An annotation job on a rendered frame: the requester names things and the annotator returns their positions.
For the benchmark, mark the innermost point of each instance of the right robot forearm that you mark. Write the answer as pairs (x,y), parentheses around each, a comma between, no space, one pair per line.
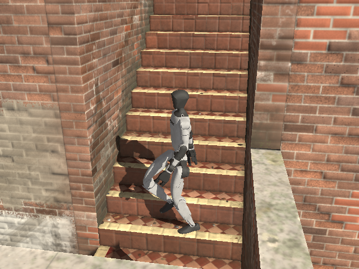
(191,145)

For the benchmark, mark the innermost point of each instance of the robot head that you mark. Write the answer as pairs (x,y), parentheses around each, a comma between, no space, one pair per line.
(180,98)

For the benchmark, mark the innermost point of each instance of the left robot thigh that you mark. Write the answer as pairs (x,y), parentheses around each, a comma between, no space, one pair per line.
(177,183)

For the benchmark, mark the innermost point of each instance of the left robot upper arm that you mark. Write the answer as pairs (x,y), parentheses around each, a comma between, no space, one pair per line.
(184,126)

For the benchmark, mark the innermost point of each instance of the robot right hand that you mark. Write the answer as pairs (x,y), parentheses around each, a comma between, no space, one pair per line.
(192,154)

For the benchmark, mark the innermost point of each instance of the robot left hand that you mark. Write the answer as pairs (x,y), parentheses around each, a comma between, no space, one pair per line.
(164,177)

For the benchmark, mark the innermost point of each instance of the left robot forearm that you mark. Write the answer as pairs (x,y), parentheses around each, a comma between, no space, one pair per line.
(178,156)

